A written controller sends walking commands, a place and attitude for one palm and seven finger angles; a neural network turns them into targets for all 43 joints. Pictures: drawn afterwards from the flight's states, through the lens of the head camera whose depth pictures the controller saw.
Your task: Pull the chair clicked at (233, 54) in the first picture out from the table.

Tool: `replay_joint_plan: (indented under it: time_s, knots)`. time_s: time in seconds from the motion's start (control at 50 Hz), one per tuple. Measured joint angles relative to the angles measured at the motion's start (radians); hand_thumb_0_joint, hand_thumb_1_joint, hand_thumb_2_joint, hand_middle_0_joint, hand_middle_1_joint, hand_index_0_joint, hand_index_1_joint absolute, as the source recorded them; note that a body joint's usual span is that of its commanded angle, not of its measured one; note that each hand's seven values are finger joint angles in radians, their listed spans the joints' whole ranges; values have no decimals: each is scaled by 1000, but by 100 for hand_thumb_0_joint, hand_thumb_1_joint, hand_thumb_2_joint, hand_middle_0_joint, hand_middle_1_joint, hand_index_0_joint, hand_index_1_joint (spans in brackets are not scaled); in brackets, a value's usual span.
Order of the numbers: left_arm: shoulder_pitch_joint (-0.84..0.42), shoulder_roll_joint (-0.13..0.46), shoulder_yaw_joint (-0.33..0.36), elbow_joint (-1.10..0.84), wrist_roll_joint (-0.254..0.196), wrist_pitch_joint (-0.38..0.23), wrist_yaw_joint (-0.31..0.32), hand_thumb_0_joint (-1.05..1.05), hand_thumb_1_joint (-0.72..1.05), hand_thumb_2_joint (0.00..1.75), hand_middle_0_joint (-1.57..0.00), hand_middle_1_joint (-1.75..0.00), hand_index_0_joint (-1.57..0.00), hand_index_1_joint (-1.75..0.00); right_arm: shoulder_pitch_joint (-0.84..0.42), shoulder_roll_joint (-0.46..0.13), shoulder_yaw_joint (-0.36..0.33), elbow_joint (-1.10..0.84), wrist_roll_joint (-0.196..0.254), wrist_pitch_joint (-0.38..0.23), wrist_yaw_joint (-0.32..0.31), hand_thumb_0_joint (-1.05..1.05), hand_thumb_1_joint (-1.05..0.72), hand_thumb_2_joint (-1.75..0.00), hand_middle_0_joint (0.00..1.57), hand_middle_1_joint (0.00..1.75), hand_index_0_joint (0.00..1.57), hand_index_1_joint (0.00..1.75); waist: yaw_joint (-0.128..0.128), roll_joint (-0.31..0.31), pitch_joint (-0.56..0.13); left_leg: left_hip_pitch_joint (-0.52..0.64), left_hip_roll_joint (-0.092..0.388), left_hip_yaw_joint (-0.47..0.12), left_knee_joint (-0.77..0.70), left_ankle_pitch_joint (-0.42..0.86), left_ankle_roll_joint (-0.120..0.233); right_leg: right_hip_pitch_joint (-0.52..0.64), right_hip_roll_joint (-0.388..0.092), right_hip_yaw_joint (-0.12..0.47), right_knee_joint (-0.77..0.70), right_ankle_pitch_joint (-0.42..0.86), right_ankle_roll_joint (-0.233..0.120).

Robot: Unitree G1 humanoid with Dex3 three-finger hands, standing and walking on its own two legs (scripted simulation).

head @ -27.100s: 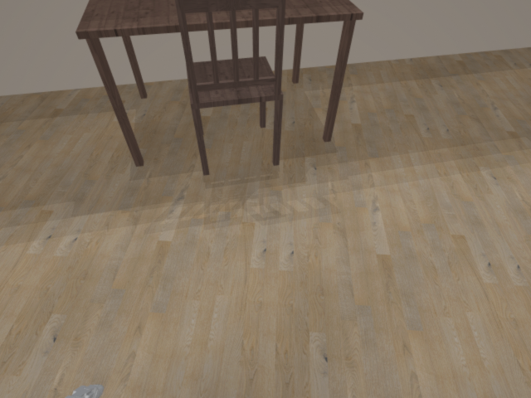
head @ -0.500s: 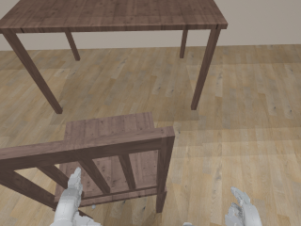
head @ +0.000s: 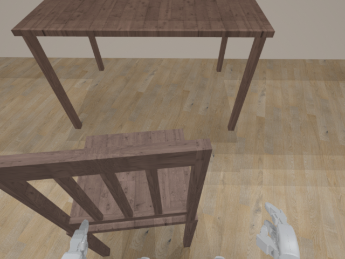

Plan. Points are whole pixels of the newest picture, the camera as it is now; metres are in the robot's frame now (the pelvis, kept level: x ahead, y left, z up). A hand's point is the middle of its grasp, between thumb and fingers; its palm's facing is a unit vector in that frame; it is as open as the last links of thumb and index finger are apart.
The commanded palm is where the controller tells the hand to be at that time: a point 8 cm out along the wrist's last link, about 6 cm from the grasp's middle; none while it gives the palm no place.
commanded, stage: draw the hand back to the body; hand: left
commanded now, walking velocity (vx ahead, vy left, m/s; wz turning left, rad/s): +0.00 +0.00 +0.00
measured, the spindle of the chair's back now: (119, 196) +0.27 +0.15 -0.03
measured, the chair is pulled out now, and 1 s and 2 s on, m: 0.63 0.63 0.62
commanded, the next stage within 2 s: step back with the hand held close in 1.54 s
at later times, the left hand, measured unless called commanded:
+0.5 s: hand (70, 249) +0.14 +0.18 +0.09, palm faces +0.07 -0.98 -0.16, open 17.2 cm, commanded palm +0.10 +0.24 +0.12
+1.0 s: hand (21, 228) +0.16 +0.24 +0.14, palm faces +0.35 -0.80 -0.50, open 10.1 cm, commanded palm +0.14 +0.28 +0.22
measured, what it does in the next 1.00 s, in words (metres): rises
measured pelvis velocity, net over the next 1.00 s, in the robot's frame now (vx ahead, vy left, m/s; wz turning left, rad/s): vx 0.01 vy -0.02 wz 0.01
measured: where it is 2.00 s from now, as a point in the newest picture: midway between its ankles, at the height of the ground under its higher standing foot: outside the picture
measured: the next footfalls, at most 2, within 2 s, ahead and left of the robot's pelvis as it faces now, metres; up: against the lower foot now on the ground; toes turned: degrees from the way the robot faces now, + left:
none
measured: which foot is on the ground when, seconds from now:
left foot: down 0.00-1.00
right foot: down 0.00-1.00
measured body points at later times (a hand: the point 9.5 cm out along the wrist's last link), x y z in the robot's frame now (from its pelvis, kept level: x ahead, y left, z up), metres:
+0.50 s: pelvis -0.02 +0.00 +0.00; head +0.01 -0.01 +0.45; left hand +0.13 +0.23 +0.10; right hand +0.17 -0.23 -0.07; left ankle -0.02 +0.14 -0.67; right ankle +0.01 -0.14 -0.67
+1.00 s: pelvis +0.01 -0.02 +0.06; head +0.00 -0.05 +0.51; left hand +0.13 +0.28 +0.17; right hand +0.22 -0.23 -0.02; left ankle -0.02 +0.14 -0.67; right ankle +0.01 -0.14 -0.67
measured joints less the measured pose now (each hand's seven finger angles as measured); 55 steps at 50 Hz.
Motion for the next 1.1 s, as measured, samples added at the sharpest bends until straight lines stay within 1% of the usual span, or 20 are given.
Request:
replay_joint_plan:
  time_s: [0.04, 0.08, 0.16, 0.22, 0.26, 0.28, 0.32, 0.38, 0.42, 0.48, 0.5, 0.52, 0.54, 0.58, 0.64, 0.72, 0.8, 0.9, 1.02, 1.1]
  knots:
    - [14, -5, 9, -22, -42, -62, -13, -1, -54, 20, -1, 0, -1, 0, 3, 1, -3, 5, 1, -22, -2, 1, -90, -90, 20, 30, 20, 30, 5, -4, 0, -16, 0, -3, 17, -3, -1, -14, 0, -2, 14, -3, 0]
    - [14, -6, 23, -47, -73, -132, -28, -1, -54, 20, -1, 0, -1, 0, 4, 2, -7, 17, 4, -39, -1, 1, -90, -90, 20, 30, 20, 30, 12, -8, 1, -29, 0, -6, 33, -7, -2, -25, 0, -4, 27, -5, -1]
    - [-17, 0, 69, -77, -110, -281, -65, -1, -54, 20, -1, 0, -1, 0, -6, 8, -15, 48, 11, -57, 14, 1, -91, -90, 20, 30, 20, 30, 19, -9, 5, -51, 1, -10, 62, -12, -5, -45, 2, -5, 52, -8, -4]
    - [-52, 9, 103, -75, -135, -394, -113, -1, -54, 20, 0, 0, 0, 0, -22, 13, -18, 69, 15, -65, 34, 1, -91, -90, 20, 30, 20, 30, 19, -7, 8, -73, 3, -7, 87, -16, -6, -70, 4, 0, 76, -9, -4]
    - [-73, 20, 122, -69, -154, -442, -156, -1, -54, 20, 0, 0, 0, 0, -32, 17, -19, 78, 20, -64, 45, 1, -91, -90, 20, 30, 20, 30, 18, -5, 14, -82, 6, -4, 100, -19, -7, -81, 7, 4, 90, -10, -5]
    - [-80, 26, 130, -69, -163, -447, -174, -1, -55, 20, 0, 0, 0, 0, -35, 18, -19, 79, 24, -60, 48, 1, -91, -90, 20, 30, 20, 30, 18, -3, 19, -81, 7, -2, 103, -20, -7, -82, 8, 6, 93, -9, -5]
    - [-85, 38, 146, -74, -180, -427, -195, -1, -55, 20, 0, 0, 0, 0, -35, 22, -17, 76, 33, -49, 47, 2, -91, -90, 20, 30, 20, 30, 17, 1, 28, -66, 8, 2, 97, -18, -8, -69, 10, 9, 88, -6, -4]
    - [-77, 53, 171, -85, -205, -371, -194, -1, -55, 20, -1, 0, 0, 0, -24, 24, -10, 71, 42, -40, 35, 2, -91, -90, 20, 30, 20, 30, 14, 10, 37, -26, 9, 5, 66, -7, -6, -30, 11, 10, 58, 4, -3]
    - [-72, 62, 189, -98, -217, -348, -184, -1, -54, 20, -1, 0, 0, 0, -11, 23, -5, 70, 44, -45, 26, 2, -91, -90, 20, 30, 20, 30, 15, 12, 38, 2, 10, 5, 39, 3, -5, 0, 12, 8, 31, 13, -3]
    - [-61, 78, 196, -96, -224, -316, -189, -1, -52, 21, -1, -1, -3, -2, 2, 17, 4, 78, 46, -66, 17, 2, -91, -90, 20, 30, 20, 30, 14, 17, 43, 44, 11, 2, -3, 19, -4, 45, 13, 3, -13, 27, -3]
    - [-62, 97, 193, -100, -183, -290, -161, -1, -50, 22, -1, -1, -3, -2, 10, 15, 3, 78, 41, -65, 10, 2, -91, -90, 20, 30, 20, 30, 23, 15, 44, 63, 13, 4, -19, 23, -5, 63, 15, 3, -29, 32, -4]
    - [-64, 122, 190, -110, -139, -246, -118, -1, -48, 23, -2, -2, -4, -3, 17, 12, 5, 79, 36, -58, 2, 2, -91, -90, 20, 30, 20, 30, 31, 16, 48, 89, 16, 5, -39, 29, -6, 89, 17, 3, -50, 38, -5]
    - [-62, 144, 185, -124, -100, -199, -82, -1, -46, 24, -2, -2, -5, -3, 21, 9, 10, 79, 31, -49, -5, 2, -91, -90, 20, 30, 20, 30, 33, 19, 53, 119, 17, 4, -62, 36, -7, 120, 18, 1, -73, 45, -5]
    - [-52, 174, 172, -146, -52, -124, -19, -1, -41, 26, -3, -3, -9, -6, 23, 2, 20, 80, 24, -36, -15, 2, -91, -90, 20, 30, 20, 30, 33, 26, 66, 181, 17, 4, -111, 51, -7, 183, 19, -2, -122, 59, -5]
    - [-52, 190, 156, -151, -24, -48, 35, -1, -33, 31, -4, -5, -15, -10, 17, -5, 34, 84, 14, -29, -28, 2, -91, -90, 20, 30, 20, 30, 32, 35, 88, 270, 17, 10, -186, 76, -4, 270, 20, -1, -191, 80, -5]
    - [-78, 196, 151, -125, -14, 0, 61, -1, -19, 37, -6, -8, -24, -16, 3, -11, 47, 100, 6, -39, -33, 2, -91, -90, 20, 30, 20, 30, 41, 39, 122, 372, 18, 14, -276, 109, -5, 367, 20, -2, -269, 106, -6]
    - [-105, 201, 162, -103, -15, 25, 72, -1, -5, 44, -8, -10, -31, -22, -12, -18, 57, 123, 0, -68, -29, 2, -91, -90, 20, 30, 20, 30, 55, 42, 154, 453, 18, 14, -353, 138, -8, 445, 20, -7, -333, 126, -9]
    - [-139, 205, 207, -95, -16, 26, 82, 0, 12, 52, -10, -14, -37, -28, -30, -25, 60, 158, -8, -103, -19, 1, -91, -90, 20, 30, 20, 30, 76, 44, 184, 528, 20, 9, -429, 168, -13, 517, 22, -15, -395, 145, -13]
    - [-194, 201, 265, -85, -11, 15, 91, 0, 34, 63, -13, -19, -41, -33, -46, -38, 57, 193, -16, -131, -6, 1, -91, -90, 20, 30, 20, 30, 97, 51, 208, 590, 21, 4, -495, 196, -18, 575, 23, -24, -446, 161, -17]
    - [-268, 192, 325, -116, -16, -30, 112, 1, 48, 69, -16, -22, -36, -32, -51, -45, 53, 212, -19, -138, 3, 2, -91, -90, 20, 30, 20, 30, 109, 55, 212, 621, 21, 2, -528, 210, -20, 602, 23, -27, -467, 167, -19]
